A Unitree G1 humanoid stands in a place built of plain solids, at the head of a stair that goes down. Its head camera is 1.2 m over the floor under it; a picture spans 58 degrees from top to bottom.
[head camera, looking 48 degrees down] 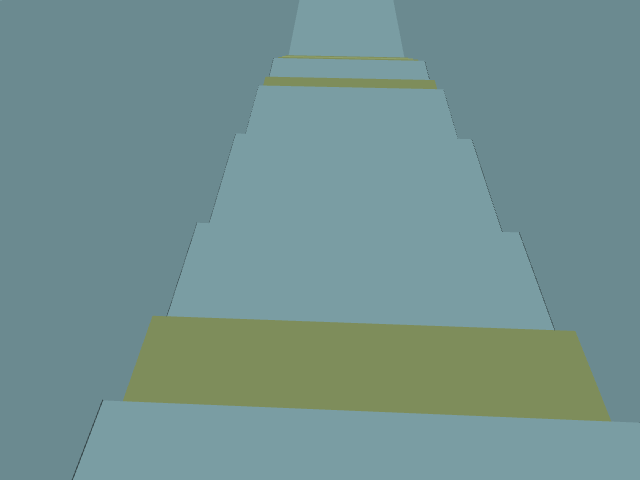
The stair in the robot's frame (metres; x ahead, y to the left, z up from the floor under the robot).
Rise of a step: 0.12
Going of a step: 0.46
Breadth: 1.48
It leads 2 degrees to the right of straight ahead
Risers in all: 3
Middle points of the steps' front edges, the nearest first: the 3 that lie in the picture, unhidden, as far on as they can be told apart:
0.45 -0.13 0.00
0.80 -0.14 -0.12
1.37 -0.17 -0.24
